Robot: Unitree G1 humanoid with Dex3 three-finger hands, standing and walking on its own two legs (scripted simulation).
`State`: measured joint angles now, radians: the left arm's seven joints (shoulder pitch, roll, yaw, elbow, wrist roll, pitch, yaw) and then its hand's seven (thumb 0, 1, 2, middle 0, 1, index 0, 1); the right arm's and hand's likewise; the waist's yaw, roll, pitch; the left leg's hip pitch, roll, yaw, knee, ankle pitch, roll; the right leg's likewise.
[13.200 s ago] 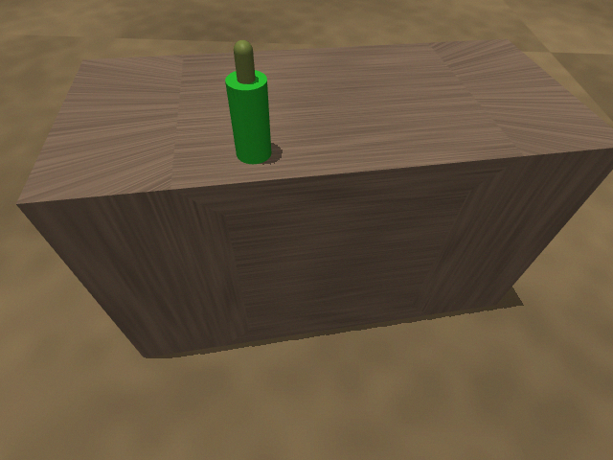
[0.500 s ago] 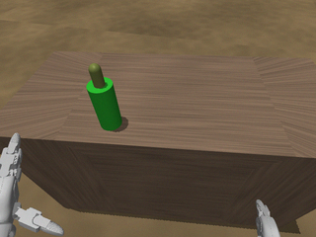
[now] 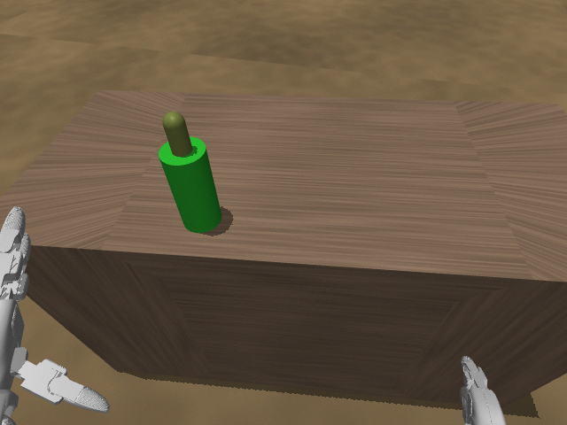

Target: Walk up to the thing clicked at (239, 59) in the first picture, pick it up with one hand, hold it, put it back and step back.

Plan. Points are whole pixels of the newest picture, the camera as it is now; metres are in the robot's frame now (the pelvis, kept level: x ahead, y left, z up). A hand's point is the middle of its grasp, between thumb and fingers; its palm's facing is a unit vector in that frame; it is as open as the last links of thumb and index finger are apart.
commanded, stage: rise first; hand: left
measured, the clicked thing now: (189, 173) +0.47 +0.19 +0.09
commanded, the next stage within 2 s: go down in 0.04 s
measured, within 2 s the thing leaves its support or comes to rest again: neither
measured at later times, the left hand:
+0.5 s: hand (42, 274) +0.23 +0.28 +0.16, palm faces +0.35 -0.88 -0.33, open 17.7 cm
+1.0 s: hand (46, 220) +0.31 +0.32 +0.15, palm faces +0.18 -0.98 -0.10, open 17.7 cm
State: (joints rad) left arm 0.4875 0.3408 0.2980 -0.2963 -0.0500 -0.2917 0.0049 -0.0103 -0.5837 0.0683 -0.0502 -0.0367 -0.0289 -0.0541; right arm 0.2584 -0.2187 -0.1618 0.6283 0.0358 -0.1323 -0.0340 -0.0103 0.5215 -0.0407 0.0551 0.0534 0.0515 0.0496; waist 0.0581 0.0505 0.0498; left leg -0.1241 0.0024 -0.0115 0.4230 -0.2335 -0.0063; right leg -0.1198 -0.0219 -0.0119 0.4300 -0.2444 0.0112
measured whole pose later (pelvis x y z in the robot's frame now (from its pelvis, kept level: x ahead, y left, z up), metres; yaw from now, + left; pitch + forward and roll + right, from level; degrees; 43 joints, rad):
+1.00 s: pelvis +0.01 +0.01 +0.00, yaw +0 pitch +1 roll +0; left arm -0.18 0.50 0.54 0.35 -0.26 0.01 -0.43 -0.01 -0.58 0.08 -0.04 -0.02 -0.03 -0.04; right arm 0.25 -0.24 -0.05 0.68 0.04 -0.15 -0.11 -0.01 0.51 -0.05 0.05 0.05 0.05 0.05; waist 0.02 0.02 -0.05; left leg -0.24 0.00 -0.01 0.49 -0.27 0.00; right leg -0.23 -0.02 -0.01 0.48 -0.27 0.02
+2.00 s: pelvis +0.01 +0.01 -0.01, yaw +0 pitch +7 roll -1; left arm -0.58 0.76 0.58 0.91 -0.22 0.00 -0.56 -0.01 -0.61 0.06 -0.05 -0.03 -0.04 -0.04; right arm 0.20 -0.24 0.02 0.73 0.02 -0.22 -0.17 -0.01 0.52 -0.05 0.06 0.05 0.05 0.05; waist -0.03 0.01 -0.10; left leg -0.37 0.01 -0.01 0.53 -0.28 0.00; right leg -0.34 -0.02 -0.01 0.48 -0.26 0.02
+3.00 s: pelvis +0.02 +0.01 -0.01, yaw -1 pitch +10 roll -2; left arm -0.63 0.85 0.62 1.01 -0.19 -0.02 -0.59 -0.01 -0.58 0.06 -0.05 -0.04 -0.05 -0.04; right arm 0.23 -0.25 0.01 0.66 0.02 -0.21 -0.15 -0.01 0.52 -0.05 0.06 0.05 0.05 0.05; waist -0.06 0.01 -0.14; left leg -0.45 0.02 -0.01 0.60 -0.32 0.01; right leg -0.41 -0.01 -0.01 0.52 -0.29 0.02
